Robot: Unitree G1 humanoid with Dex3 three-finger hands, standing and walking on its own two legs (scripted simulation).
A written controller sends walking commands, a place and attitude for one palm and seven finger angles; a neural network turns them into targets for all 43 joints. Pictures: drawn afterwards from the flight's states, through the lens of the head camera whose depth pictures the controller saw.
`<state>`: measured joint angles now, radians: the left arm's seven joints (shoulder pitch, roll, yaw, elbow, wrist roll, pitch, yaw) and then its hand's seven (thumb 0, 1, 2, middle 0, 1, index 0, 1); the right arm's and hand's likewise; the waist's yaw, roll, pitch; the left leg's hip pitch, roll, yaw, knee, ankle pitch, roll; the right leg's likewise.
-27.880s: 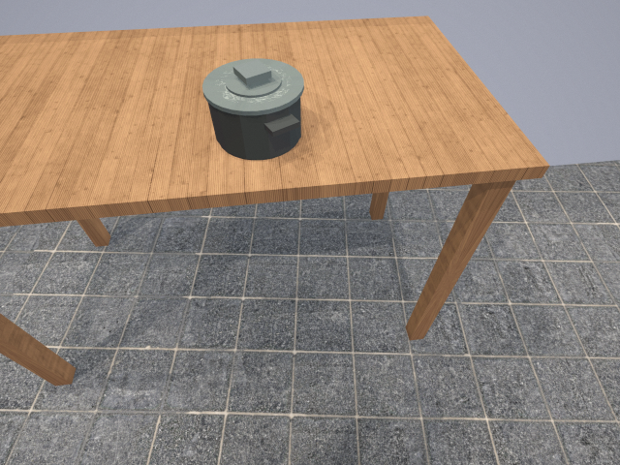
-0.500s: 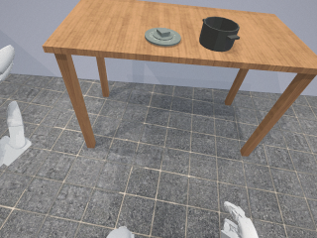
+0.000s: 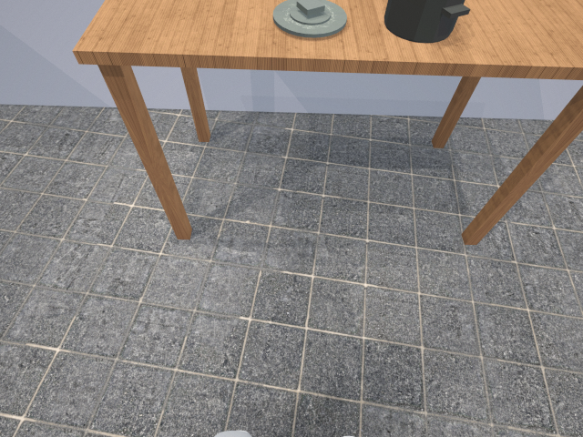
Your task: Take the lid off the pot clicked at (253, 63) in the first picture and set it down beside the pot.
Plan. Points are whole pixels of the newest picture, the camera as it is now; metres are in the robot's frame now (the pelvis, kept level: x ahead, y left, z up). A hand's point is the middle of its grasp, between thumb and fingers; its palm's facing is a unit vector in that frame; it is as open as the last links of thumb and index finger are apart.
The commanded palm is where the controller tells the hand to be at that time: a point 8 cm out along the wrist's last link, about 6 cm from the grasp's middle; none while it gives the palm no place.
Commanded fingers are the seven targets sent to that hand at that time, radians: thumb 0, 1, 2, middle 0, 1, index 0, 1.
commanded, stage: let the arm hang, fingers relaxed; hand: left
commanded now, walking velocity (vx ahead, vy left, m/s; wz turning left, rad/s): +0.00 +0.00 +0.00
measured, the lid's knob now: (310, 6) +0.97 +0.02 +0.08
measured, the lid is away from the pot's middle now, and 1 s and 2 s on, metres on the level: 0.26 0.26 0.26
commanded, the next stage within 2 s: look to check the result in 0.96 s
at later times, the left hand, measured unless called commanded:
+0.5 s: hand (187, 385) +0.20 +0.18 -0.15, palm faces -0.04 -0.97 -0.22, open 7.4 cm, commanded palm none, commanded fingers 0.00 0.90 0.90 -0.20 -0.30 -0.20 -0.30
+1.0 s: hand out of the picture +0.10 +0.19 -0.17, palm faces -0.02 -0.97 -0.23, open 7.4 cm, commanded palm none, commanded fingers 0.00 0.90 0.90 -0.20 -0.30 -0.20 -0.30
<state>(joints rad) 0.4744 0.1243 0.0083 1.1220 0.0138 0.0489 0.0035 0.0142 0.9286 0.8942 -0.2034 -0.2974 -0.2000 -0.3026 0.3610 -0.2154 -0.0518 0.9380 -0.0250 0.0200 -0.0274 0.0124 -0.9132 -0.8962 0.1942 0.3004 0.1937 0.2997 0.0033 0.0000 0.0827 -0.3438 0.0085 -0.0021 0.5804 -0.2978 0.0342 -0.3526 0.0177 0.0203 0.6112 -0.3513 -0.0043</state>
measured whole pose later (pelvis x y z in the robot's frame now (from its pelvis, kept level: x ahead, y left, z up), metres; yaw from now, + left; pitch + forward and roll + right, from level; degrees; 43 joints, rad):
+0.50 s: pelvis +0.06 +0.01 +0.01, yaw -1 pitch +1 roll +0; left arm 0.04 0.16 0.03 1.05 0.01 -0.01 0.04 0.00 0.91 0.90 -0.20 -0.30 -0.19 -0.30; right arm 0.27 -0.15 -0.05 1.08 -0.02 0.00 -0.04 0.02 -0.92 -0.90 0.20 0.30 0.20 0.30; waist -0.05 0.02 0.04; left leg -0.13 -0.02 0.03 0.45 -0.33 0.03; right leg -0.15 0.00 0.05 0.46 -0.32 0.02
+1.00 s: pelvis +0.08 +0.01 +0.01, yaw -2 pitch +1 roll -1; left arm 0.22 0.15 0.02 1.13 0.01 0.01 0.05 0.00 0.91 0.90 -0.20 -0.30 -0.20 -0.30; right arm 0.26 -0.14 -0.04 1.09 -0.01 0.01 -0.05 0.01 -0.91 -0.90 0.20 0.30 0.20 0.30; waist -0.02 0.02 0.06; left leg -0.10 -0.01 0.04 0.44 -0.36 0.03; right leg -0.11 0.00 0.05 0.43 -0.33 0.02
